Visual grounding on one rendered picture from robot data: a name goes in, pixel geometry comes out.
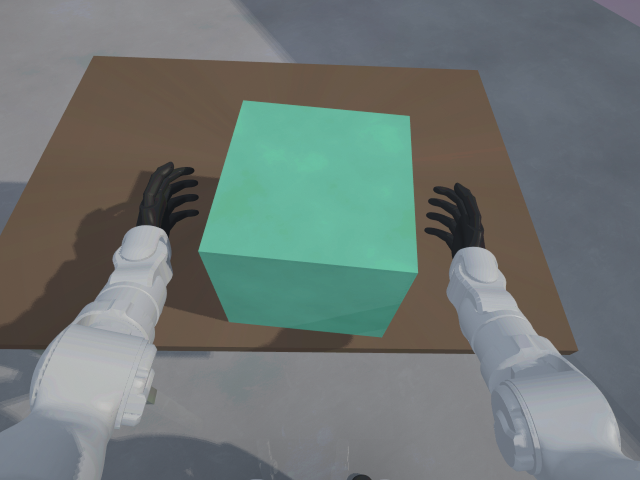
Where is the left robot upper arm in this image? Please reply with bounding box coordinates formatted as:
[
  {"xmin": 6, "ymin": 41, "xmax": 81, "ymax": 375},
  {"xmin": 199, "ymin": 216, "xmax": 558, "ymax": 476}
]
[{"xmin": 0, "ymin": 324, "xmax": 157, "ymax": 480}]

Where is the right robot upper arm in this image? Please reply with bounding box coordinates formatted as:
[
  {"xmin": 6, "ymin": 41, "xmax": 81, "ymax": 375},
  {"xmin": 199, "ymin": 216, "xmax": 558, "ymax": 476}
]
[{"xmin": 491, "ymin": 370, "xmax": 640, "ymax": 480}]

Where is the carton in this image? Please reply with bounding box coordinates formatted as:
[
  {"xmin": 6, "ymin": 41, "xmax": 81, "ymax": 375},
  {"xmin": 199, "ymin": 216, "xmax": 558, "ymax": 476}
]
[{"xmin": 198, "ymin": 100, "xmax": 418, "ymax": 337}]

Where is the table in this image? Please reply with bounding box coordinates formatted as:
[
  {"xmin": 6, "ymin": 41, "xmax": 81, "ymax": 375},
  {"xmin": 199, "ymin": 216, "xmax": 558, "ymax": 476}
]
[{"xmin": 0, "ymin": 56, "xmax": 578, "ymax": 404}]

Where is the right robot forearm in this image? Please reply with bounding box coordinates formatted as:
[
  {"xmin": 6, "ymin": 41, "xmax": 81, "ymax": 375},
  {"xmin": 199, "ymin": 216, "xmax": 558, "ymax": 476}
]
[{"xmin": 446, "ymin": 247, "xmax": 621, "ymax": 450}]

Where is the robot right hand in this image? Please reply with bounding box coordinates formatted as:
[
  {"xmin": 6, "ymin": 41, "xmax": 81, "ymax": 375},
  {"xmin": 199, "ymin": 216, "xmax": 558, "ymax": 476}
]
[{"xmin": 424, "ymin": 183, "xmax": 485, "ymax": 259}]

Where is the left robot forearm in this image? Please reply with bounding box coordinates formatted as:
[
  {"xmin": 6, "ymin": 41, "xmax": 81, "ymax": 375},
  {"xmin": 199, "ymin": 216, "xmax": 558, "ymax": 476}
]
[{"xmin": 30, "ymin": 225, "xmax": 173, "ymax": 411}]

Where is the robot left hand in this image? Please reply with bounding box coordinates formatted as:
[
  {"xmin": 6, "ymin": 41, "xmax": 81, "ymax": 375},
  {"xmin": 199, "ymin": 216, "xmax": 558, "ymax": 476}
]
[{"xmin": 136, "ymin": 162, "xmax": 199, "ymax": 238}]

